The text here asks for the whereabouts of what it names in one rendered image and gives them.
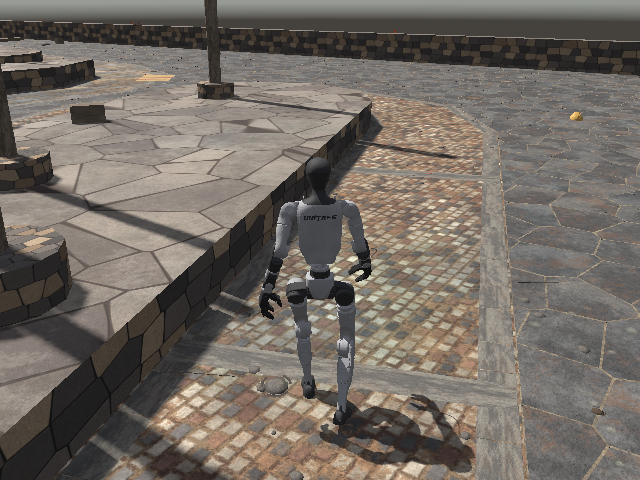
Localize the robot left upper arm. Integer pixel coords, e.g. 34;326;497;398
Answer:
273;201;299;259

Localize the left robot hand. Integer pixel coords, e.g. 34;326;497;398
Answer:
259;290;282;320

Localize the right robot forearm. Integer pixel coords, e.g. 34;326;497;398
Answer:
356;238;371;268

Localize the left robot thigh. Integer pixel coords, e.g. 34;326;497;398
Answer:
286;278;312;339

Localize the robot right upper arm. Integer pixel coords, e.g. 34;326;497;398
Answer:
339;200;367;253

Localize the humanoid robot head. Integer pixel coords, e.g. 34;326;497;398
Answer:
302;157;336;205

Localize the right robot hand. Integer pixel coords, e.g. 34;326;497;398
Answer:
348;262;372;282

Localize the left robot forearm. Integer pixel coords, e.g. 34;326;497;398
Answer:
261;243;283;294

